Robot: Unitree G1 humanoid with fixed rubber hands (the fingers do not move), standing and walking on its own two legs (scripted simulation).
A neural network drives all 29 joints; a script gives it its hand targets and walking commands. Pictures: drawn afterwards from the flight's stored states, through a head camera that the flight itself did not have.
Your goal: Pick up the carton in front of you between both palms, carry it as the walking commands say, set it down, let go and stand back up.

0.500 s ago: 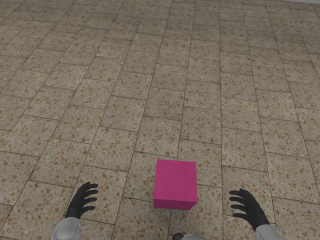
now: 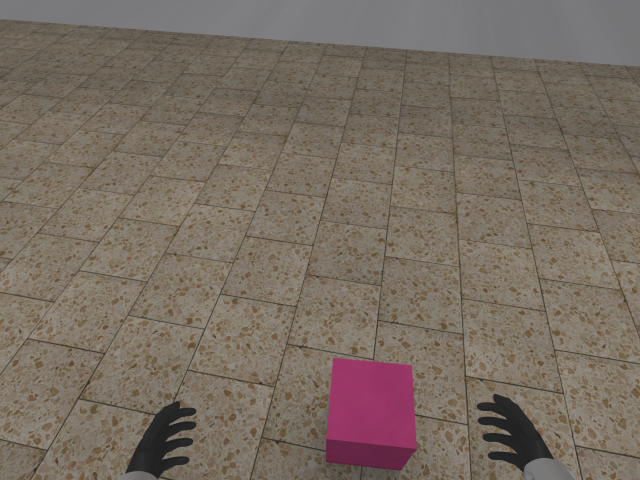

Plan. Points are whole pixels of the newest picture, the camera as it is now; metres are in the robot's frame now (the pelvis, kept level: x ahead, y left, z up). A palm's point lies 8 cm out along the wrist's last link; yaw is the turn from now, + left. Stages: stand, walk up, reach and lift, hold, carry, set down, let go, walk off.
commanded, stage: let go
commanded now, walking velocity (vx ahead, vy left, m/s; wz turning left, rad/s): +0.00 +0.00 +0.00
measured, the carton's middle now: (367, 415) +0.38 -0.11 -0.65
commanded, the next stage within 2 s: stand in 0.04 s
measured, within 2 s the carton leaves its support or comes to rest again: neither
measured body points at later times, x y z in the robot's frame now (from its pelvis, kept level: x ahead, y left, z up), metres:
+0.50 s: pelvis +0.01 -0.03 +0.00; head +0.02 -0.04 +0.45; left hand +0.13 +0.28 -0.09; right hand +0.16 -0.31 -0.11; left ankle -0.07 +0.10 -0.74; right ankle +0.02 -0.13 -0.74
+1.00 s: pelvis +0.00 -0.03 +0.00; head +0.00 -0.04 +0.45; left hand +0.10 +0.28 -0.10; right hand +0.13 -0.32 -0.11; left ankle -0.07 +0.10 -0.74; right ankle +0.02 -0.13 -0.74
